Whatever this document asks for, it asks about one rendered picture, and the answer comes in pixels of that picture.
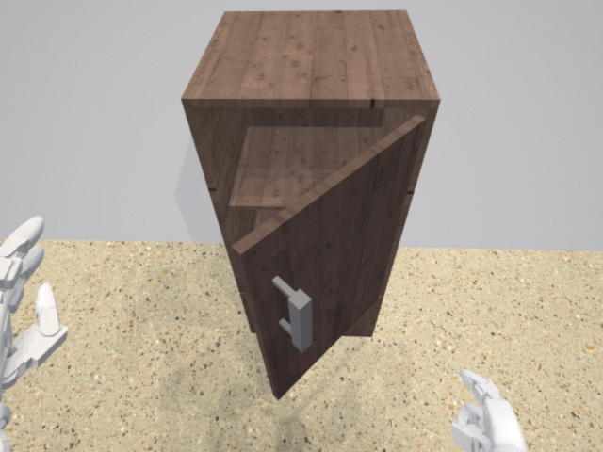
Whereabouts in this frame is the handle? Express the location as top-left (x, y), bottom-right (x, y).
top-left (272, 276), bottom-right (312, 353)

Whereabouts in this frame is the cupboard door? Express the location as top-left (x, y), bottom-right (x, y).
top-left (232, 114), bottom-right (427, 400)

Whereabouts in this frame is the left robot hand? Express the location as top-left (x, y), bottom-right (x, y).
top-left (0, 216), bottom-right (68, 401)

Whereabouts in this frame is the right robot hand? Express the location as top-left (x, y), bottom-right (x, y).
top-left (451, 370), bottom-right (528, 452)

